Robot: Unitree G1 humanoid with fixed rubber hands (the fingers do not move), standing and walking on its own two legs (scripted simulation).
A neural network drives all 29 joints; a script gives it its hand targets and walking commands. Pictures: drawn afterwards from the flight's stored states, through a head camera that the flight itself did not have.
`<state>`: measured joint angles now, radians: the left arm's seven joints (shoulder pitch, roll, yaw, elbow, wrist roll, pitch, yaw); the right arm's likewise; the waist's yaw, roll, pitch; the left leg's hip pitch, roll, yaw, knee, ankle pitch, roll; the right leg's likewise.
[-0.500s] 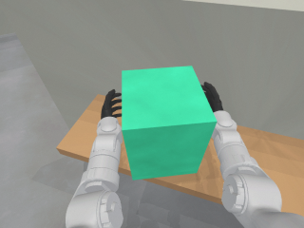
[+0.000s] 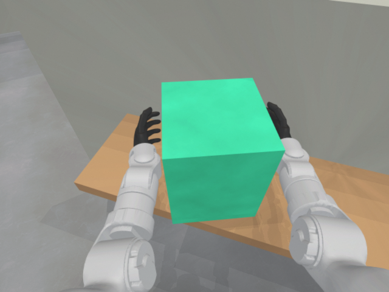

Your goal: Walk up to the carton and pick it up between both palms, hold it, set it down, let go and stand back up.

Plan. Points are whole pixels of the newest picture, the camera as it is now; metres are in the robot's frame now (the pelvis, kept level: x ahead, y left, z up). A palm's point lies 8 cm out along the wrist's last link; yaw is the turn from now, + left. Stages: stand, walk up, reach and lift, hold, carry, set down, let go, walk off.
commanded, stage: set down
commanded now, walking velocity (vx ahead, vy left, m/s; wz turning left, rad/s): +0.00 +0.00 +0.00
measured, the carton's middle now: (211, 153) +0.40 -0.04 +0.06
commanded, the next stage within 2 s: none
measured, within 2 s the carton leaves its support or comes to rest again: neither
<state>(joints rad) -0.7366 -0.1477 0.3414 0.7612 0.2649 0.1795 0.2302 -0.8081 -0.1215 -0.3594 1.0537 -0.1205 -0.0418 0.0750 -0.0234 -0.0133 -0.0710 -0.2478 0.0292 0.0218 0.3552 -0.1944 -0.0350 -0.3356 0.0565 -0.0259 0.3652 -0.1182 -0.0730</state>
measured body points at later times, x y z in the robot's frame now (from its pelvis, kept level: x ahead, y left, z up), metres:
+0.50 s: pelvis -0.01 -0.01 -0.01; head +0.03 -0.02 +0.44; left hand +0.41 +0.13 +0.07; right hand +0.43 -0.23 +0.09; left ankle -0.01 +0.14 -0.74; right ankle +0.04 -0.07 -0.74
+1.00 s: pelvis -0.02 -0.02 -0.01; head +0.01 -0.03 +0.44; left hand +0.40 +0.13 +0.12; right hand +0.42 -0.24 +0.11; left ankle -0.01 +0.14 -0.74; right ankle +0.04 -0.07 -0.74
